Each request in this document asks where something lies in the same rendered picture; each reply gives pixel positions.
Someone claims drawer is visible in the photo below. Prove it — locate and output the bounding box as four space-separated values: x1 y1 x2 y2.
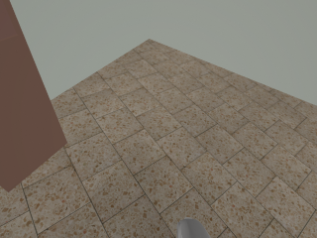
0 0 17 40

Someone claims cabinet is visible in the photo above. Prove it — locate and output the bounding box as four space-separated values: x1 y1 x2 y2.
0 0 67 192

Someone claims right robot thigh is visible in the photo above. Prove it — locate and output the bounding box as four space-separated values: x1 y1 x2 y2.
176 218 211 238

